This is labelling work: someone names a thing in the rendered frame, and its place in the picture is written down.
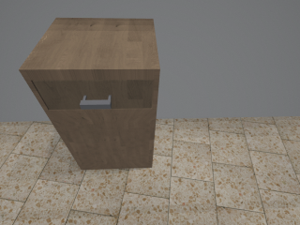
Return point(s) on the handle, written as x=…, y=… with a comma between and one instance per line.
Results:
x=96, y=104

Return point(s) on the cabinet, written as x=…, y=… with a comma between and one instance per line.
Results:
x=89, y=49

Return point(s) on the drawer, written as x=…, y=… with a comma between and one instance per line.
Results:
x=67, y=94

